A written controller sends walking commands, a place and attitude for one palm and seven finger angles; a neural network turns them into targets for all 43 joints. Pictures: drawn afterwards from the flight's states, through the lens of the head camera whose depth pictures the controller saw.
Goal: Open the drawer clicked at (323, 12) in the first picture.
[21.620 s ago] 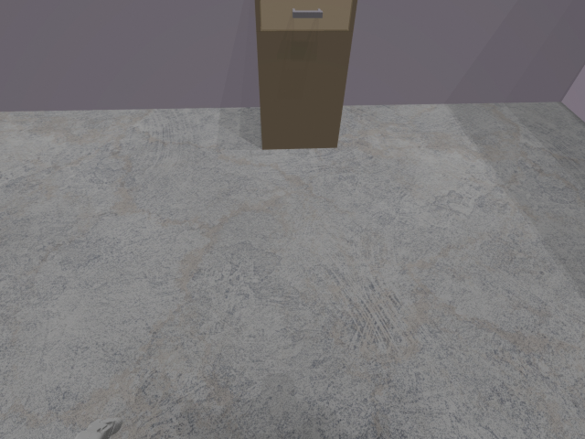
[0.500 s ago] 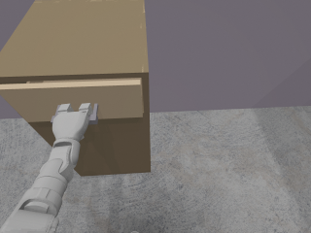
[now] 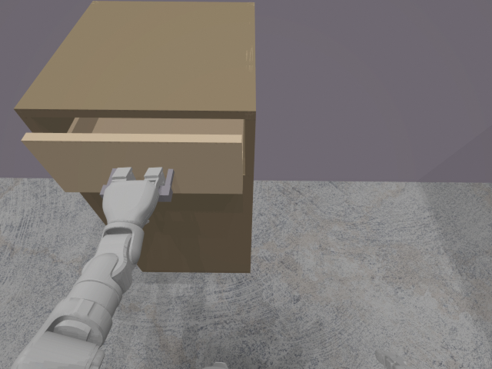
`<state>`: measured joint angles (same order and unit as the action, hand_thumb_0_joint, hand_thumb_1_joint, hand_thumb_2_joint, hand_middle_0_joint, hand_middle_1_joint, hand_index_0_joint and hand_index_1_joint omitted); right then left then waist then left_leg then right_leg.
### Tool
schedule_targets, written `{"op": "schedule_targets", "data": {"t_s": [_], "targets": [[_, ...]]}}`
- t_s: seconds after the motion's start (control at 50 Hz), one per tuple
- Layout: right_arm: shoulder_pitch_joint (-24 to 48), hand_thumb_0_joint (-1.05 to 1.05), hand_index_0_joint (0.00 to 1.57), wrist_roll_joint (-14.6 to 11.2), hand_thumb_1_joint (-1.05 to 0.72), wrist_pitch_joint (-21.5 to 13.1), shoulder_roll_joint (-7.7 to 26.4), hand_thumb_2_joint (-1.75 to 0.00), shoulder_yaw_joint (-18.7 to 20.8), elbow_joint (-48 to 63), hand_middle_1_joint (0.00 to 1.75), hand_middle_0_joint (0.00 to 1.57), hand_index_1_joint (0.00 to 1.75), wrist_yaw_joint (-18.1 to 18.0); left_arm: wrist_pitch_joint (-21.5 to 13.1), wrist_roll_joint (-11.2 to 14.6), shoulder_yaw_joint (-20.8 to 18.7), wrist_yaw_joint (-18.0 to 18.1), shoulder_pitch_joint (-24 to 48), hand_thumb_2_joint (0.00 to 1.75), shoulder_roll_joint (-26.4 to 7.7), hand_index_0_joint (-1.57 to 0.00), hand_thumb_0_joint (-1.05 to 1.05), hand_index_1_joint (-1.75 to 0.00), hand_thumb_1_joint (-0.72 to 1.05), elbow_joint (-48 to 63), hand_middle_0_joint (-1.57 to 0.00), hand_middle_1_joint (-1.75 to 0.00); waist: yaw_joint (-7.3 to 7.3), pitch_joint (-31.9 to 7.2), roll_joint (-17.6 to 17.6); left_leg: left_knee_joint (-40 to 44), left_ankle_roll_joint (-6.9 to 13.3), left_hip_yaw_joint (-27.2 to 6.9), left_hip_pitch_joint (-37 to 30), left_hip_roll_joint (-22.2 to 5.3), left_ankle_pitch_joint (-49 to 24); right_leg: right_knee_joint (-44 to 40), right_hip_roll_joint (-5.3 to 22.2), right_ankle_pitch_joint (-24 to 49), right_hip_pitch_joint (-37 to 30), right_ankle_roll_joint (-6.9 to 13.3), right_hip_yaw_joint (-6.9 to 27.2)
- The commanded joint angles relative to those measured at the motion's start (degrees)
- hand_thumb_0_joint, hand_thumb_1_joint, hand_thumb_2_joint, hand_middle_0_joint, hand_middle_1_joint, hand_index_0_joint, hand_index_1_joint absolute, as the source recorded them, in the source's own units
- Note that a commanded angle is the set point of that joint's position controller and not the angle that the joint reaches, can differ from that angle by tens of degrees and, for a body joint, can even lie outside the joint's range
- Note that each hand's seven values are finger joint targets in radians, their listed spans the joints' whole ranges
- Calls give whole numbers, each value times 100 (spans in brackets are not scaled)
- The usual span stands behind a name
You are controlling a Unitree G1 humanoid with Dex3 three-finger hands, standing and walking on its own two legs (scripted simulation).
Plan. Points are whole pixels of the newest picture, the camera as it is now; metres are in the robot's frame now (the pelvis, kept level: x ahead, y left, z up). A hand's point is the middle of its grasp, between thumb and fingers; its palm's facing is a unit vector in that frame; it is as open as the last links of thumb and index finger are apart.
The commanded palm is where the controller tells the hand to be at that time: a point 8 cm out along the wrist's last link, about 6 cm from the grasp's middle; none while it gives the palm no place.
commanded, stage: pull the drawer open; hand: left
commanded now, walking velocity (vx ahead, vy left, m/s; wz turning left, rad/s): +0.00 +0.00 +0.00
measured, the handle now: (139, 183) +0.44 +0.23 +0.01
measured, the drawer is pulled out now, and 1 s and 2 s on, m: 0.06 0.25 0.30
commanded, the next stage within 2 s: open the thumb to release the handle in 1.52 s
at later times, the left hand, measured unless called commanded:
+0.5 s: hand (131, 260) +0.30 +0.21 -0.01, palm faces +0.03 -0.09 -1.00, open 5.5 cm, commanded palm +0.25 +0.22 +0.04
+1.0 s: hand (115, 329) +0.19 +0.21 -0.01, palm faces -0.02 -0.11 -0.99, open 5.7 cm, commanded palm +0.14 +0.21 +0.04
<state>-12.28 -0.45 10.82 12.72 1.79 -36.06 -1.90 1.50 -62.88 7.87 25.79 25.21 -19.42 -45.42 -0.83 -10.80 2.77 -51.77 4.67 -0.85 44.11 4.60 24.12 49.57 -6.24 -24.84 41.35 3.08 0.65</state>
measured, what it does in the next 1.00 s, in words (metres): stands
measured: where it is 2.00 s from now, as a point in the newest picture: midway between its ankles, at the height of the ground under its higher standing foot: outside the picture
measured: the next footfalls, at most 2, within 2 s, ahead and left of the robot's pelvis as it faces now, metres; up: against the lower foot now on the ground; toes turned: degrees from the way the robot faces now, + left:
none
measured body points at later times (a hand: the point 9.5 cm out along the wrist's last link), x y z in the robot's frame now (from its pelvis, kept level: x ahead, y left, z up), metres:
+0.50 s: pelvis +0.01 +0.00 +0.01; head +0.04 -0.01 +0.46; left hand +0.29 +0.22 +0.04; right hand +0.14 -0.26 -0.10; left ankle +0.00 +0.07 -0.69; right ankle -0.02 -0.09 -0.69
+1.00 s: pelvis +0.01 -0.01 +0.00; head +0.04 -0.03 +0.45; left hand +0.18 +0.21 +0.04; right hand +0.22 -0.22 -0.09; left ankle +0.00 +0.07 -0.69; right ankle -0.02 -0.09 -0.69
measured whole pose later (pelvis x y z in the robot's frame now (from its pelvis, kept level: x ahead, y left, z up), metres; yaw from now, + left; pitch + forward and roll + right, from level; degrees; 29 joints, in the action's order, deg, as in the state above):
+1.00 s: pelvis +0.01 -0.01 +0.00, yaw -2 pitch +12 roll +0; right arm -6.6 1.1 7.4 12.7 -0.8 -29.4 2.7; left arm -1.4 -61.9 5.8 28.2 -28.6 -18.7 1.0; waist 3.9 -9.9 2.9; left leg -52.2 4.0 1.1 37.3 4.1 26.6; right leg 52.0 -6.9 -27.4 35.9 4.0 2.7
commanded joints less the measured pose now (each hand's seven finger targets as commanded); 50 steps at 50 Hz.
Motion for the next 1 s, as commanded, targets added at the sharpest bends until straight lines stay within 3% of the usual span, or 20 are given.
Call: {"op": "schedule_targets", "data": {"t_s": [0.0, 0.06, 0.08, 0.16, 0.2, 0.24, 0.3, 0.34, 0.38, 0.44, 0.48, 0.54, 0.58, 0.6, 0.66, 0.7, 0.8, 0.88, 0.9, 0.98], "targets": [[-299, 0, 20, -22, -90, -125, 829, -90, 287, 575, 30, 20, 30, -127, -102, 107, -560, 16, 1708, 90, -1136, -40, 0, -135, 90, 663, -40, -135, -134, -1532, -288, 556, -173, -164, -1483, -254, -1752, -695, 162, 1637, -553, 51, 135], [-190, 0, 20, -26, -90, -135, 824, -90, 280, 717, 30, 20, 30, -108, -224, 165, -708, -36, 912, 90, -1179, -40, 0, -135, 90, 953, -40, -135, 104, -1789, -185, 625, -177, -129, -1500, -236, -1880, -714, 146, 1804, -888, 92, 230], [-155, 0, 20, -38, -90, -135, 791, -90, 270, 749, 30, 20, 30, -93, -256, 183, -623, -52, 655, 90, -1041, -40, 0, -135, 90, 1083, -40, -135, 118, -1830, -199, 629, -169, -86, -1531, -246, -1948, -705, 152, 1905, -937, 77, 230], [-3, 0, 20, -44, -90, -182, 829, -90, 283, 897, 30, 20, 30, -39, -300, 356, -892, -45, -671, 90, -1126, -40, 0, -135, 90, 1686, -40, -135, 290, -1703, -308, 720, -160, -69, -1388, -247, -2115, -780, 140, 2269, -1363, 105, 385], [54, 0, 20, -63, -90, -209, 827, -90, 276, 932, 30, 20, 30, -20, -272, 363, -800, -9, -1047, 90, -992, -40, 0, -135, 90, 1932, -40, -135, 232, -1348, -380, 773, -165, -73, -1295, -245, -1986, -818, 132, 2209, -1280, 96, 434], [116, 0, 20, -59, -90, -250, 837, -90, 301, 946, 30, 20, 30, 13, -235, 321, -810, 72, -1253, 90, -973, -40, 0, -135, 90, 2282, -40, -135, 229, -1253, -348, 833, -166, -76, -1347, -267, -1854, -855, 127, 2007, -1208, 95, 429], [223, 0, 20, -42, -90, -294, 836, -90, 315, 970, 30, 20, 30, 44, -137, 302, -989, 225, -1902, 90, -1056, -40, 0, -135, 90, 2664, -40, -135, 295, -1249, -291, 839, -190, -80, -1443, -264, -1986, -812, 125, 2106, -1285, 109, 456], [319, 0, 20, -29, -90, -322, 829, -90, 308, 997, 30, 20, 30, 89, -53, 262, -783, 293, -2048, 90, -826, -40, 0, -135, 90, 2994, -40, -135, 248, -1153, -190, 858, -215, -116, -1579, -284, -2009, -798, 120, 2000, -1124, 115, 400], [434, 0, 20, -26, -90, -342, 830, -90, 293, 1018, 30, 20, 30, 114, 19, 236, -900, 357, -2302, 90, -936, -40, 0, -135, 90, 3242, -40, -135, 313, -1213, -132, 859, -232, -130, -1672, -294, -2077, -758, 120, 1964, -1102, 110, 384], [517, 0, 20, -22, -90, -374, 810, -90, 280, 1035, 30, 20, 30, 124, 159, 239, -837, 394, -2457, 90, -857, -40, 0, -135, 90, 3395, -40, -135, 260, -978, -204, 851, -248, -156, -1688, -288, -1900, -763, 114, 1768, -985, 107, 334], [663, 0, 20, 3, -90, -385, 795, -90, 247, 1083, 30, 20, 30, 141, 185, 205, -743, 415, -2522, 90, -777, -40, 0, -135, 90, 3708, -40, -135, 296, -1128, -49, 833, -266, -188, -1886, -307, -2113, -700, 126, 1837, -926, 112, 326], [746, 0, 20, -3, -90, -428, 737, -90, 222, 1163, 30, 20, 30, 170, 241, 276, -681, 399, -3174, 90, -639, -40, 0, -135, 90, 3862, -40, -135, 351, -1014, -173, 799, -289, -219, -1925, -297, -2208, -680, 115, 1874, -965, 105, 302], [916, 0, 20, 3, -90, -433, 712, -90, 178, 1222, 30, 20, 30, 191, 214, 235, -643, 372, -3336, 90, -627, -40, 0, -135, 90, 4149, -40, -135, 398, -1086, -126, 777, -305, -247, -2079, -319, -2401, -638, 120, 1921, -917, 103, 339], [846, 0, 20, 9, -90, -444, 701, -90, 184, 1229, 30, 20, 30, 202, 232, 257, -585, 359, -3466, 90, -552, -40, 0, -135, 90, 4132, -40, -135, 335, -864, -279, 780, -320, -292, -2007, -332, -2361, -641, 118, 1851, -876, 100, 285], [1037, 0, 20, 20, -90, -471, 681, -90, 119, 1330, 30, 20, 30, 232, 167, 242, -685, 329, -3901, 90, -639, -40, 0, -135, 90, 4474, -40, -135, 448, -859, -194, 784, -324, -297, -2022, -312, -2375, -638, 115, 1861, -926, 129, 364], [1038, 0, 20, 38, -90, -500, 625, -90, 94, 1380, 30, 20, 30, 266, 130, 232, -523, 313, -4249, 90, -466, -40, 0, -135, 90, 4603, -40, -135, 445, -782, -180, 714, -313, -279, -2032, -300, -2454, -599, 131, 1961, -910, 111, 355], [1118, 0, 20, 76, -90, -537, 591, -90, 33, 1457, 30, 20, 30, 325, -17, 189, -619, 324, -4852, 90, -528, -40, 0, -135, 90, 4952, -40, -135, 495, -673, -175, 627, -316, -284, -1946, -276, -2357, -522, 112, 1944, -841, 129, 425], [1238, 0, 20, 112, -90, -568, 591, -90, -14, 1543, 30, 20, 30, 394, -160, 194, -771, 359, -5535, 90, -629, -40, 0, -135, 90, 5316, -40, -135, 614, -812, -172, 499, -301, -254, -1893, -249, -2340, -412, 118, 2022, -841, 136, 522], [1163, 0, 20, 111, -90, -578, 577, -90, 16, 1560, 30, 20, 30, 411, -189, 226, -648, 372, -5687, 90, -492, -40, 0, -135, 90, 5419, -40, -135, 557, -711, -123, 473, -291, -262, -1868, -255, -2347, -413, 129, 2059, -805, 133, 499], [1219, 0, 20, 185, -90, -577, 620, -90, 2, 1610, 30, 20, 30, 466, -336, 199, -842, 437, -6034, 90, -637, -40, 0, -135, 90, 5689, -40, -135, 603, -731, -289, 349, -275, -253, -1705, -235, -2085, -310, 123, 1899, -641, 146, 562]]}}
